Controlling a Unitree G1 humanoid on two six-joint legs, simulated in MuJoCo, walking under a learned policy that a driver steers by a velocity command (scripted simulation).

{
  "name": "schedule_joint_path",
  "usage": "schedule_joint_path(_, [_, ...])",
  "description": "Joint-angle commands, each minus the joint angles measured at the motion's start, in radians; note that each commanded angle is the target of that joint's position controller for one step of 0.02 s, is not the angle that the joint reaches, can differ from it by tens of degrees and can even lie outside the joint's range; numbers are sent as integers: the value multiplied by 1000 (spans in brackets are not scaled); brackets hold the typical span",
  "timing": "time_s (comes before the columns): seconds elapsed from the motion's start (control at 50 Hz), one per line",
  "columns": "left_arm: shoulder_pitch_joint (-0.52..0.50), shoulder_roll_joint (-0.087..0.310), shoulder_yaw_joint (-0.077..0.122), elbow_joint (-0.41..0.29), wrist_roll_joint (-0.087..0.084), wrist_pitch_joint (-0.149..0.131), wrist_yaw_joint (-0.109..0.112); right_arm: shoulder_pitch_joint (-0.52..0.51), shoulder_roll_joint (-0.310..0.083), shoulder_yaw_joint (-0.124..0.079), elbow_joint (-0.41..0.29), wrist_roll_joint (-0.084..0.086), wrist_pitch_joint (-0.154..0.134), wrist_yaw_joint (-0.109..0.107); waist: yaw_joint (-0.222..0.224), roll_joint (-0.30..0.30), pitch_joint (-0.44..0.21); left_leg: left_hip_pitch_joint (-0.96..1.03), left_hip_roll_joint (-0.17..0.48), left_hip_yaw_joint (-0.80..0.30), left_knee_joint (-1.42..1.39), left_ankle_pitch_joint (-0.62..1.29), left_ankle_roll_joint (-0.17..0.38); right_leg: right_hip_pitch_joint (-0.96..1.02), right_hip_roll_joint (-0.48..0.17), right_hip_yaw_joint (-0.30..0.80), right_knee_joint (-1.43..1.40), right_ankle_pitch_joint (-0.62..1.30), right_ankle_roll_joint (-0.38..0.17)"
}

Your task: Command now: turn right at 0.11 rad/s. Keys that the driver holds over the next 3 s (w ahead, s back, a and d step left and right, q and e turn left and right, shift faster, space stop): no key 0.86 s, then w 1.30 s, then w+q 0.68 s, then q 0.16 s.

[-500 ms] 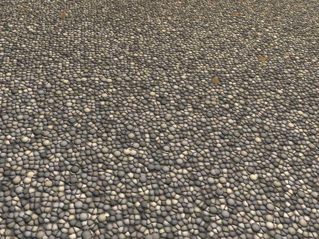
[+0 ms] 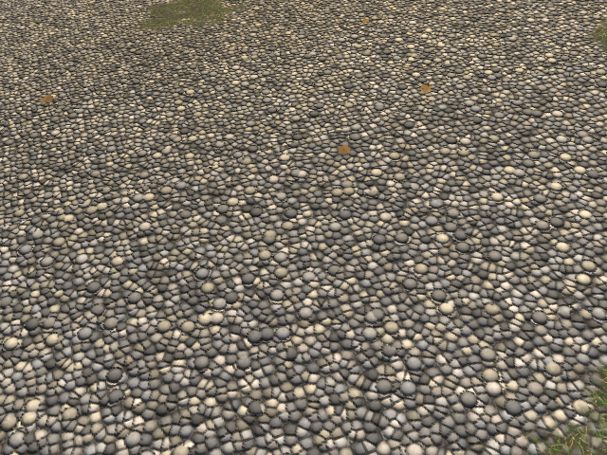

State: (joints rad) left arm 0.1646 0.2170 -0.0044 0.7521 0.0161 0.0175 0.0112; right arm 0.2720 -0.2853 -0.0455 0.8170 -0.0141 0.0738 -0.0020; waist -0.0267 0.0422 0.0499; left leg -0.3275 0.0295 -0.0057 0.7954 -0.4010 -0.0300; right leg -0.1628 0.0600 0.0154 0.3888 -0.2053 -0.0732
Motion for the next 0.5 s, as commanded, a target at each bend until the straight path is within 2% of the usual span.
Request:
schedule_joint_path(0.02, [20,149,36,-17,5,-11,6,-8,-54,-9,-36,1,-9,-10,36,-175,-43,17,-15,5,-111,-16,5,37,-242,192,-93,287,-121])
schedule_joint_path(0.08, [9,148,35,9,4,-12,10,17,-44,-3,-6,7,-20,-23,22,-157,-51,103,-28,10,-268,40,23,10,-241,223,-70,240,-116])
schedule_joint_path(0.1, [-8,144,32,16,-2,-11,13,41,-31,2,11,6,-27,-27,-1,-136,-54,171,-25,13,-388,147,32,-17,-227,218,-55,215,-93])
schedule_joint_path(0.12, [-4,130,27,23,-6,-16,14,52,-39,5,22,-3,-39,-31,-9,-103,-66,265,12,-33,-467,276,39,-70,-217,220,-50,171,-54])
schedule_joint_path(0.14, [13,107,20,29,-5,-22,11,59,-71,4,28,-14,-54,-34,5,-56,-84,329,94,-121,-486,343,53,-113,-183,202,-30,118,-18])
schedule_joint_path(0.16, [62,99,24,45,-9,-21,5,-4,-123,-5,34,-2,-60,-29,74,46,-34,227,119,-147,-446,393,82,-82,-98,132,-73,51,-2])
schedule_joint_path(0.18, [48,117,25,79,-3,-17,8,-28,-78,3,38,5,-66,-18,42,33,-27,155,110,-138,-460,324,85,0,-91,120,-77,51,8])
schedule_joint_path(0.2, [40,128,31,95,-3,-15,9,-19,-57,10,50,3,-72,-13,30,36,-14,127,91,-122,-477,277,73,32,-98,123,-66,65,7])
schedule_joint_path(0.24, [44,136,35,122,-4,-15,7,-6,-54,13,79,3,-76,-20,28,44,-12,135,70,-107,-493,258,64,41,-112,127,-55,101,0])
schedule_joint_path(0.34, [68,108,28,200,-6,-20,13,0,-42,18,130,4,-77,-26,24,-19,-1,167,71,-108,-496,236,76,3,-113,126,-85,81,15])
schedule_joint_path(0.5, [101,93,19,294,-7,-18,20,3,-23,28,200,4,-80,-30,27,-39,7,158,66,-110,-505,219,85,2,-118,121,-91,79,25])
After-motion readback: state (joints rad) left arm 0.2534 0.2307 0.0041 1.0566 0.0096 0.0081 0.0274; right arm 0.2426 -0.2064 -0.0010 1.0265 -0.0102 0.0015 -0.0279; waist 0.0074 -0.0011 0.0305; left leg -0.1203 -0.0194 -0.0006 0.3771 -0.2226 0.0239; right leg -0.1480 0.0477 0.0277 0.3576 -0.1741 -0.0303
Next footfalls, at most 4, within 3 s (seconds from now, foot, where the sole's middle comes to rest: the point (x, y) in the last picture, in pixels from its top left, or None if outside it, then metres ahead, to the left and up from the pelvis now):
0.14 left None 0.02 0.13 -0.78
1.62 left None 0.43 0.06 -0.78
2.16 right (367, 349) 0.75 -0.09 -0.78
2.72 left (288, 268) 1.00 0.10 -0.78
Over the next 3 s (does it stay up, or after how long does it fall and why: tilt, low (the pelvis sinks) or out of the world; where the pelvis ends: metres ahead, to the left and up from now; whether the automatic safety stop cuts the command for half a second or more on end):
stays up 1.00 0.07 0.00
